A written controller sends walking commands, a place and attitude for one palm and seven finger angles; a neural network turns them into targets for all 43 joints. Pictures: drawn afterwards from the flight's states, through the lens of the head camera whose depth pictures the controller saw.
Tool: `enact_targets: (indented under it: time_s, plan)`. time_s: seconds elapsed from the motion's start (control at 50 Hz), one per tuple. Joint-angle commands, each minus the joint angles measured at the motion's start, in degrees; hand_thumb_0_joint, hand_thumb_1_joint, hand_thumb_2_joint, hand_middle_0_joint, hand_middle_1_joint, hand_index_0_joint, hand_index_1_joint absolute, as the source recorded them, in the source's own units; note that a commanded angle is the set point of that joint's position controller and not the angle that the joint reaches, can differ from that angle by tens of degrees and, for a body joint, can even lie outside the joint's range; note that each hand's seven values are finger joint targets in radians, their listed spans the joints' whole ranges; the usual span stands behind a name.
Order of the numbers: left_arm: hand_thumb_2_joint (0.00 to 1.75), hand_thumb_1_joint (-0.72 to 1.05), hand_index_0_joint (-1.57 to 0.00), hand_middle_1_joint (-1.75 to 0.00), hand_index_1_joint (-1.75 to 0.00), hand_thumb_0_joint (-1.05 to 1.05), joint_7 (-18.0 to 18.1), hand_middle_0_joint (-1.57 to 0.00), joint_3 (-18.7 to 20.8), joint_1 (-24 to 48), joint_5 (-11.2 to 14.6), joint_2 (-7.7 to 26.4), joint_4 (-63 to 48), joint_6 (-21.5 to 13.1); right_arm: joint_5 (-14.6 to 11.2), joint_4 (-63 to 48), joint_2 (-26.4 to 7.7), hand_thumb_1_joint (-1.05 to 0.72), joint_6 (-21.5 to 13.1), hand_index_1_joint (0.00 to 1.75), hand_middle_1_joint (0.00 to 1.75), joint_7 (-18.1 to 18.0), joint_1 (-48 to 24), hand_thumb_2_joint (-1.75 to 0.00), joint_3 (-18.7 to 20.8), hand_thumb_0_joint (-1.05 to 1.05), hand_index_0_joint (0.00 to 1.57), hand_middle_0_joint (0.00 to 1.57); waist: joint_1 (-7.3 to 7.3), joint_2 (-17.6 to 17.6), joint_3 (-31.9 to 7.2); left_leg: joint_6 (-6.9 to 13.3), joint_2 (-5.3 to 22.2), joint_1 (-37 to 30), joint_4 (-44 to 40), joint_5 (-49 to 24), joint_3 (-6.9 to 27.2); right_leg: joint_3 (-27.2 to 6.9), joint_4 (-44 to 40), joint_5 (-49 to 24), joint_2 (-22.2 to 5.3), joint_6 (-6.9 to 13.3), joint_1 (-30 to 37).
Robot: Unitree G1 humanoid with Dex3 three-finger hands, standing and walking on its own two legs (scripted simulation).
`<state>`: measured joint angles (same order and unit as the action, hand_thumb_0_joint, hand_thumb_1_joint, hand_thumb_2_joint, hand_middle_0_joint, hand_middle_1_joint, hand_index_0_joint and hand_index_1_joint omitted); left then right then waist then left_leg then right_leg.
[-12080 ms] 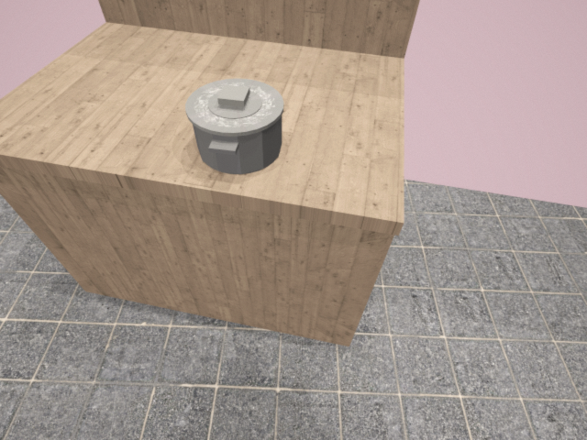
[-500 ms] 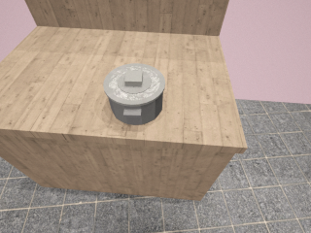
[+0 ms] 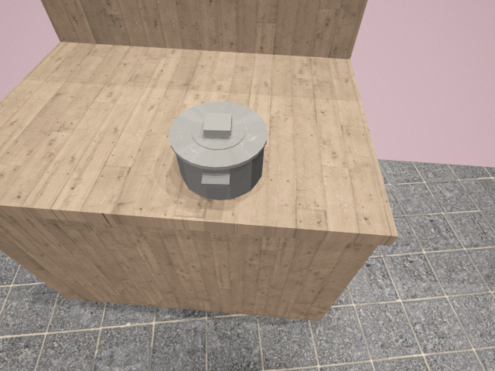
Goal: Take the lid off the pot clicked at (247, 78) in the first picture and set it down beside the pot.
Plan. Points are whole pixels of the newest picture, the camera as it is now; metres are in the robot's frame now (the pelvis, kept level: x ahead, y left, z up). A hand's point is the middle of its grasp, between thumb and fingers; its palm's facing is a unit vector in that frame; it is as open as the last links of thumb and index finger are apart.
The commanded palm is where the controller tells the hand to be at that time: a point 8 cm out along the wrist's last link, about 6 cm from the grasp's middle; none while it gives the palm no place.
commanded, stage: shuffle to correct the standing spot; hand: left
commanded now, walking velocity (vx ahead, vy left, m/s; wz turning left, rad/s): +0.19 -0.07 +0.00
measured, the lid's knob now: (218, 124) +0.54 +0.10 +0.09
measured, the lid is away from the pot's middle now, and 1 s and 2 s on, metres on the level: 0.00 0.00 0.00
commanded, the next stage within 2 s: come to a stop and stand still in 0.22 s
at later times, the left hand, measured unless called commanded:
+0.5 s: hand out of the picture +0.05 +0.12 -0.18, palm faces +0.04 -0.99 -0.15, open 7.4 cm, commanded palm none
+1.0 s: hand out of the picture +0.11 +0.16 -0.17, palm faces +0.00 -0.97 -0.25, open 7.4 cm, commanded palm none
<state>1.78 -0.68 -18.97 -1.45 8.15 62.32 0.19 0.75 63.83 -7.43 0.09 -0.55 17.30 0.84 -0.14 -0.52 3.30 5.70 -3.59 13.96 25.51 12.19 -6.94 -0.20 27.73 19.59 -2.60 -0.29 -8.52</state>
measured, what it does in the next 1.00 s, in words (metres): shifts its weight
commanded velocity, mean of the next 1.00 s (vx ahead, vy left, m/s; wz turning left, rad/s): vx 0.01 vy -0.01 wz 0.00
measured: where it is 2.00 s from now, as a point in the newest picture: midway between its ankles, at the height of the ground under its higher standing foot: outside the picture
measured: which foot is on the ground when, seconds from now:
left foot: down 0.00-1.00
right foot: down 0.00-1.00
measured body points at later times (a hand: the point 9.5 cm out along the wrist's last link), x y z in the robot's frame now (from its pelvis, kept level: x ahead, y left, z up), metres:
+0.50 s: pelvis +0.07 -0.03 -0.01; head +0.11 -0.02 +0.44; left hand +0.05 +0.17 -0.17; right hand +0.06 -0.25 -0.17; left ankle +0.02 +0.06 -0.74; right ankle -0.05 -0.14 -0.73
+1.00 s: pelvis +0.06 -0.03 +0.00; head +0.09 -0.04 +0.44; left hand +0.11 +0.21 -0.15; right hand +0.11 -0.27 -0.16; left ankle +0.02 +0.06 -0.74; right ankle +0.01 -0.16 -0.74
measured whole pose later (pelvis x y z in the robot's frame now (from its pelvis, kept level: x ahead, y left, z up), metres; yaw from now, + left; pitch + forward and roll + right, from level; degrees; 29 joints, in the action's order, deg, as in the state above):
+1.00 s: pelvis +0.06 -0.03 +0.00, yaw +0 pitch +1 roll +0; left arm 3.0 -0.2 -12.6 -0.6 10.7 57.1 -0.4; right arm 0.6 57.0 -11.2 0.3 -0.8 12.1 1.2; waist 0.7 0.8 2.6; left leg 2.2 -0.3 12.4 30.9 20.1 -5.0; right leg 2.1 30.3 20.2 -1.4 -0.6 -11.3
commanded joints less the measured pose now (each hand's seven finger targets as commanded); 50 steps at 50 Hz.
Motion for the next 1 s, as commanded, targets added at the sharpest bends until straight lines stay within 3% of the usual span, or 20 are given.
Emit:
enact_targets:
  time_s: [0.0, 0.14, 0.24, 0.3, 0.36, 0.42, 0.44, 0.46, 0.5, 0.54, 0.56, 0.62, 0.7, 0.76, 0.84, 0.86, 0.88, 0.9, 0.94, 0.98]
  plan:
    - [0.9, 0.9, -0.2, -0.3, -0.3, 0.0, 0.15, -0.2, 0.83, -6.65, 0.08, 3.84, -0.77, -1.27, -0.12, -1.2, -5.83, -0.9, -1.11, 0.3, 0.3, -0.53, 4.58, -0.9, 1.64, 0.0, 0.2, 0.2, -0.38, 1.11, 3.58, 0.07, 12.01, -0.6, -10.74, 17.58, 15.48, 0.85, -3.11, 2.34, -1.04, 2.91, -7.29]
    - [0.9, 0.9, -0.2, -0.3, -0.3, 0.0, 0.27, -0.2, 1.18, -7.24, 0.55, 3.59, -0.33, -2.13, -0.2, -1.03, -4.77, -0.9, -2.32, 0.3, 0.3, -0.87, 5.77, -0.9, 1.53, 0.0, 0.2, 0.2, 0.71, 0.49, 1.06, 0.18, 10.11, -4.55, -2.93, 0.76, 10.9, -1.74, -1.87, -6.19, -2.33, 4.42, -6.22]
    - [0.9, 0.9, -0.2, -0.3, -0.3, 0.0, 0.26, -0.2, 1.2, -6.88, 0.68, 2.43, -0.2, -2.31, -0.13, -0.33, -5.76, -0.9, -2.53, 0.3, 0.3, -1.37, 7.26, -0.9, 1.93, 0.0, 0.2, 0.2, 0.97, 4.86, 0.64, 3.06, 13.98, -8.56, -3.22, -9.14, 15.12, 1.92, 3.09, -4.92, -0.32, 3.32, -9.29]
    - [0.9, 0.9, -0.2, -0.3, -0.3, 0.0, 0.38, -0.2, 1.5, -8.44, 0.77, 3.06, 0.4, -2.53, -0.27, -1.28, -4.56, -0.9, -2.63, 0.3, 0.3, -1.32, 4.75, -0.9, 1.78, 0.0, 0.2, 0.2, -0.59, -1.42, 1.34, 1.54, 11.26, -2.56, 2.11, -10.74, 10.84, -1.12, -1.67, -10.29, -1.77, 4.54, -3.1]
    - [0.9, 0.9, -0.2, -0.3, -0.3, 0.0, 1.34, -0.2, 2.34, -11.38, 0.84, 5.56, 1.14, -2.7, -0.4, -2.85, -2.91, -0.9, -2.67, 0.3, 0.3, -1.53, 0.42, -0.9, 1.12, 0.0, 0.2, 0.2, -1.41, -8.98, -0.19, -2.93, 5.64, 7.71, 12.25, -4.84, 2.87, -10.01, -4.59, -42.31, -9.72, 8.0, 10.31]
    - [0.9, 0.9, -0.2, -0.3, -0.3, 0.0, 1.82, -0.2, 2.02, -8.69, 0.96, 5.46, 0.3, -2.8, -0.67, -2.98, -2.28, -0.9, -1.92, 0.3, 0.3, -1.91, -1.37, -0.9, 0.51, 0.0, 0.2, 0.2, -0.28, -5.54, 0.09, -4.77, 4.95, 8.3, 11.18, 8.66, 2.64, -7.52, -1.49, -69.74, -11.35, 7.97, 13.23]
    - [0.9, 0.9, -0.2, -0.3, -0.3, 0.0, 1.85, -0.2, 1.83, -5.91, 1.05, 5.53, -0.58, -2.72, -0.74, -2.39, -2.03, -0.9, -1.78, 0.3, 0.3, -2.03, 0.41, -0.9, 0.4, 0.0, 0.2, 0.2, 1.56, -4.28, -0.62, -4.51, 5.11, 3.17, 4.85, 4.08, 2.65, -5.12, 0.95, -71.6, -9.9, 6.16, 10.69]
    - [0.9, 0.9, -0.2, -0.3, -0.3, 0.0, 1.76, -0.2, 1.78, -3.21, 1.32, 5.69, -1.85, -2.67, -0.7, -1.42, -3.04, -0.9, -1.85, 0.3, 0.3, -2.26, 3.48, -0.9, 0.59, 0.0, 0.2, 0.2, 3.07, -2.17, -1.37, -3.5, 6.02, -3.95, 0.32, -13.15, 3.34, -2.75, 4.8, -69.09, -7.22, 3.49, 6.63]
    - [0.9, 0.9, -0.2, -0.3, -0.3, 0.0, 1.72, -0.2, 1.97, -0.6, 2.21, 5.15, -3.78, -2.68, -0.63, -0.38, -6.57, -0.9, -1.96, 0.3, 0.3, -3.14, 7.98, -0.9, 1.47, 0.0, 0.2, 0.2, 4.09, 3.53, -3.76, -0.12, 11.39, -17.45, 3.74, -44.48, 8.78, -0.21, 8.37, -45.5, -2.8, 1.16, -4.01]
    - [0.9, 0.9, -0.2, -0.3, -0.3, 0.0, 1.98, -0.2, 1.79, 0.68, 2.26, 3.29, -3.93, -1.68, -0.65, 0.0, -7.12, -0.9, -1.41, 0.3, 0.3, -3.58, 7.85, -0.9, 1.33, 0.0, 0.2, 0.2, 2.55, 8.93, -2.07, 2.6, 17.24, -20.98, -0.14, -63.18, 13.56, 1.48, 7.36, -4.42, -0.76, 0.37, -8.76]
    - [0.9, 0.9, -0.2, -0.3, -0.3, 0.0, 1.9, -0.2, 1.8, 0.58, 2.12, 3.13, -3.45, -0.86, -0.62, -0.38, -6.77, -0.9, -1.14, 0.3, 0.3, -3.49, 5.61, -0.9, 1.09, 0.0, 0.2, 0.2, 1.48, 9.53, -1.12, 3.03, 18.18, -20.09, -0.89, -64.16, 13.14, 1.45, 5.94, 3.44, -1.0, 0.02, -8.71]
    - [0.9, 0.9, -0.2, -0.3, -0.3, 0.0, 1.53, -0.2, 2.04, -0.73, 1.63, 4.13, -3.02, -0.15, -0.66, -2.56, -7.05, -0.9, -0.8, 0.3, 0.3, -3.35, 2.19, -0.9, 1.04, 0.0, 0.2, 0.2, 0.02, 7.05, -0.43, 0.82, 15.26, -17.45, 0.25, -54.49, 10.75, 2.72, -3.12, -4.5, -2.1, -0.05, -4.88]
    - [0.9, 0.9, -0.2, -0.3, -0.3, 0.0, 1.45, -0.2, 2.3, -1.67, 1.55, 7.5, -3.11, -0.9, -0.96, -3.65, -6.44, -0.9, -0.82, 0.3, 0.3, -2.61, 0.61, -0.9, 1.04, 0.0, 0.2, 0.2, -0.59, -0.53, -5.94, -3.76, 11.13, -9.97, -0.84, -30.31, 9.61, -1.9, -1.92, -37.55, -6.99, 3.17, 4.19]
    - [0.9, 0.9, -0.2, -0.3, -0.3, 0.0, 1.86, -0.2, 2.04, -0.02, 1.34, 7.98, -3.77, -1.15, -0.87, -3.72, -6.85, -0.9, -0.64, 0.3, 0.3, -2.5, 0.27, -0.9, 0.97, 0.0, 0.2, 0.2, 0.06, -2.2, -6.55, -4.1, 10.78, -10.3, -1.0, -31.81, 8.7, -2.35, -0.5, -44.86, -7.53, 2.79, 4.23]
    - [0.9, 0.9, -0.2, -0.3, -0.3, 0.0, 1.85, -0.2, 1.64, 0.46, 1.41, 7.97, -3.93, -1.36, -0.78, -3.17, -6.77, -0.9, -0.67, 0.3, 0.3, -2.05, -0.15, -0.9, 0.57, 0.0, 0.2, 0.2, 0.14, -2.3, -6.99, -4.12, 10.92, -10.55, -2.29, -26.72, 8.49, -2.41, -2.47, -40.05, -7.16, 2.16, 4.4]
    - [0.9, 0.9, -0.2, -0.3, -0.3, 0.0, 3.4, -0.2, 2.45, -1.51, 0.04, 10.5, -4.03, -2.36, -0.96, -7.75, -12.29, -0.9, -1.13, 0.3, 0.3, -1.03, -2.73, -0.9, 2.23, 0.0, 0.2, 0.2, 0.05, -0.93, -10.75, -5.61, 10.75, -10.1, 9.95, -31.45, 5.17, -2.61, -0.08, -48.69, -6.08, 0.4, 1.15]
    - [0.9, 0.9, -0.2, -0.3, -0.3, 0.0, 3.02, -0.2, 2.96, 0.83, 0.39, 11.55, -7.56, -2.43, -0.06, -9.26, -9.68, -0.9, -1.33, 0.3, 0.3, -0.6, 0.17, -0.9, 1.95, 0.0, 0.2, 0.2, 1.14, 0.43, -12.27, -4.74, 9.15, -4.21, 8.23, -20.4, 6.54, -3.17, 3.36, -45.48, -7.79, 2.78, 6.01]
    - [0.9, 0.9, -0.2, -0.3, -0.3, 0.0, 2.25, -0.2, 2.76, 2.13, 1.03, 12.0, -7.71, -2.14, 0.21, -9.42, -8.82, -0.9, -1.05, 0.3, 0.3, -0.36, -3.18, -0.9, 1.87, 0.0, 0.2, 0.2, -0.23, 4.6, -14.38, -4.66, 7.98, -5.57, 4.78, -15.63, 6.03, -4.24, 4.5, -43.19, -8.79, 4.1, 6.88]
    - [0.9, 0.9, -0.2, -0.3, -0.3, 0.0, 1.81, -0.2, 2.02, 3.67, 1.02, 10.11, -8.8, -1.75, 0.06, -10.59, -9.02, -0.9, -0.67, 0.3, 0.3, -0.59, -2.91, -0.9, 1.45, 0.0, 0.2, 0.2, 1.02, 1.91, -9.28, -3.99, 9.6, -4.67, 4.5, -15.72, 8.4, -2.14, 2.78, -26.42, -5.66, 3.67, -1.22]
    - [0.9, 0.9, -0.2, -0.3, -0.3, 0.0, 1.77, -0.2, 1.59, 2.37, 0.94, 8.65, -8.39, -1.85, 0.23, -10.12, -9.46, -0.9, -0.84, 0.3, 0.3, -0.88, -1.97, -0.9, 1.32, 0.0, 0.2, 0.2, 0.68, 0.03, -6.18, -3.29, 10.67, -5.34, 4.9, -22.8, 9.02, -1.56, 2.53, -26.37, -4.2, 3.41, -2.93]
